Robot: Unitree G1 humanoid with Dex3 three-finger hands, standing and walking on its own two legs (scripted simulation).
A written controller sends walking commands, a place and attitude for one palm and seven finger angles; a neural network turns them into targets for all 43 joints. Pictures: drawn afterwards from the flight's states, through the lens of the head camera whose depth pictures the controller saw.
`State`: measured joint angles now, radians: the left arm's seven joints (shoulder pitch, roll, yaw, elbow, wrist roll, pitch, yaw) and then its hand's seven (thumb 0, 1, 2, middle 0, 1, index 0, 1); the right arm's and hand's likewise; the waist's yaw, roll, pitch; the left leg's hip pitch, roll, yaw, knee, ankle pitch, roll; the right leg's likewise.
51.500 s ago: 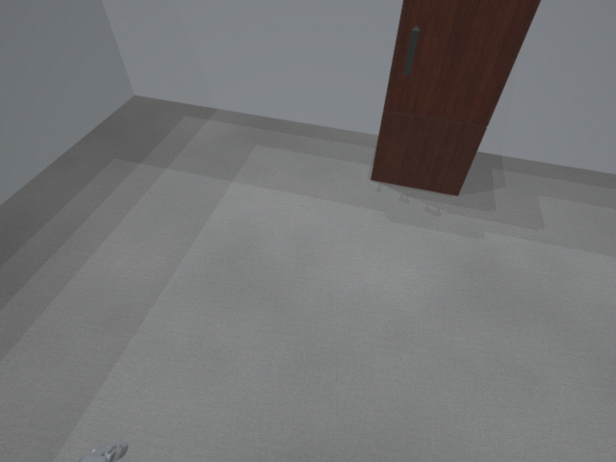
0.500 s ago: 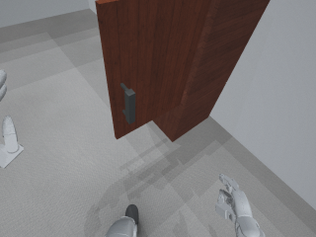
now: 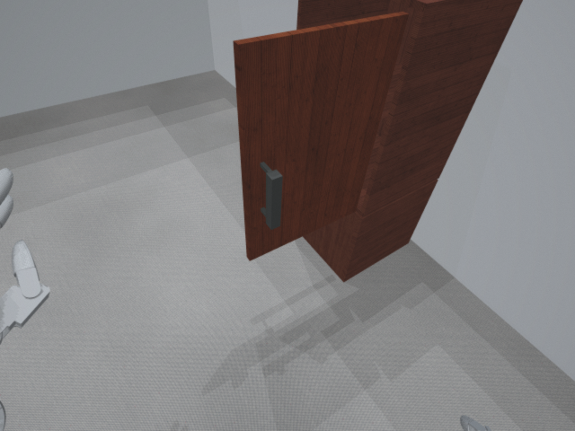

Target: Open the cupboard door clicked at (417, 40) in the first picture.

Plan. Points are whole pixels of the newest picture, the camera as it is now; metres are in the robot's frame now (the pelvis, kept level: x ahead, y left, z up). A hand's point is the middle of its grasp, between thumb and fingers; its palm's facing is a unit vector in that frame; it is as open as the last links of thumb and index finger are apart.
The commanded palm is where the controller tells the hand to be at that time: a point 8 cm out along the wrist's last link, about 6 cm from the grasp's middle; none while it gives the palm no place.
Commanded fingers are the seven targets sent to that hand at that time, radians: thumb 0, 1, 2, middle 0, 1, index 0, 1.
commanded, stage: stop stepping back and stand still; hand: left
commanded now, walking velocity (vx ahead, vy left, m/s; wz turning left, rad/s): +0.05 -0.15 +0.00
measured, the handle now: (268, 195) +0.63 +0.08 -0.08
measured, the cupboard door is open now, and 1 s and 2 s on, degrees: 88 88 88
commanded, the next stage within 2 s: let the arm hang, fingers relaxed in 0.26 s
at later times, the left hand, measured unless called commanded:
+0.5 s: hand (108, 390) +0.18 +0.25 -0.02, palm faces +0.20 -0.89 -0.41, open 7.4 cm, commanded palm none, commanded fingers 0.00 0.90 0.90 -0.20 -0.30 -0.20 -0.30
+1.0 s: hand out of the picture -0.04 +0.17 -0.15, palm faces +0.07 -0.97 -0.25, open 7.3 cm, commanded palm none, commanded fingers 0.00 0.90 0.90 -0.20 -0.30 -0.20 -0.30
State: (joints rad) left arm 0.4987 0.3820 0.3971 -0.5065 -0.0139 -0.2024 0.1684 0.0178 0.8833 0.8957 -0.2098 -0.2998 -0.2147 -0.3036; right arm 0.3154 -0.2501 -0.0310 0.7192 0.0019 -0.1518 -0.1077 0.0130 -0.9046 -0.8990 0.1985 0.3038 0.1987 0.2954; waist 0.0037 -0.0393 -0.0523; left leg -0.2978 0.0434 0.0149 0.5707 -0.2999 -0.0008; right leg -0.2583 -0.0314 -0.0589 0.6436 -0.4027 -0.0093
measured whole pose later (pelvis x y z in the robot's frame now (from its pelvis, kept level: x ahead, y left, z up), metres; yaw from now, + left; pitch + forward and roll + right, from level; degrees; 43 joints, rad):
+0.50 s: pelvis -0.03 +0.00 +0.00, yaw +3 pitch +1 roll +1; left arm 0.27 0.27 0.17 0.24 0.03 0.03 0.04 0.01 0.90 0.90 -0.19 -0.30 -0.20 -0.30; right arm 0.17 -0.27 -0.01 0.76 -0.04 -0.04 0.00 0.01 -0.91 -0.90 0.20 0.30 0.20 0.30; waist -0.02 0.05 0.00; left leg -0.38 -0.02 0.02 0.60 -0.23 0.03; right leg -0.43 -0.01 0.04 0.96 -0.55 0.02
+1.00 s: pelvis -0.05 -0.02 +0.01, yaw +3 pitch -3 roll +0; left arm 0.26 0.18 0.03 1.07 0.01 0.03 0.03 0.00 0.92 0.90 -0.20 -0.30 -0.20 -0.30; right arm 0.32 -0.17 -0.02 1.11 -0.03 0.04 -0.01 0.00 -0.91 -0.90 0.19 0.30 0.19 0.29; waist -0.03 0.04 0.05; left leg -0.27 0.03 -0.02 0.46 -0.15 -0.02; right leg -0.19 0.04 -0.02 0.47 -0.24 -0.04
